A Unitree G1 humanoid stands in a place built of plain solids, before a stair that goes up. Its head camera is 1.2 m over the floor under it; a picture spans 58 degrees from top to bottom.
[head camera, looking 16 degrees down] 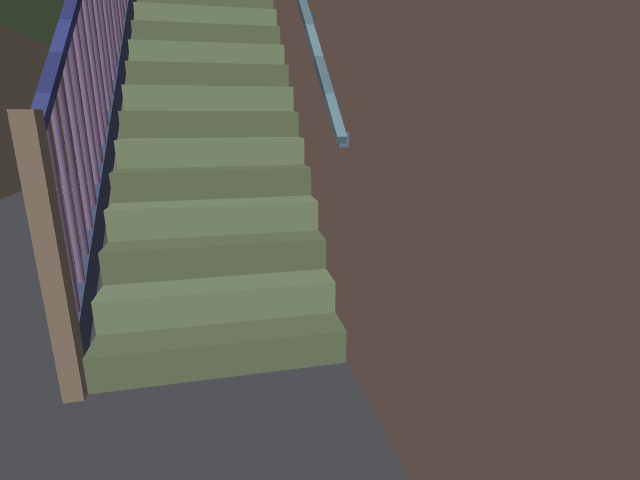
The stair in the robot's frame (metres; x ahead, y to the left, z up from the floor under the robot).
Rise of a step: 0.18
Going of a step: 0.22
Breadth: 1.20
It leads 12 degrees to the left of straight ahead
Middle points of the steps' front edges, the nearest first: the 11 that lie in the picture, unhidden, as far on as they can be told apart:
1.81 0.45 0.18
2.02 0.50 0.35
2.23 0.55 0.53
2.44 0.60 0.70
2.65 0.64 0.88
2.87 0.69 1.06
3.08 0.74 1.23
3.29 0.78 1.41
3.50 0.83 1.58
3.71 0.88 1.76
3.93 0.92 1.94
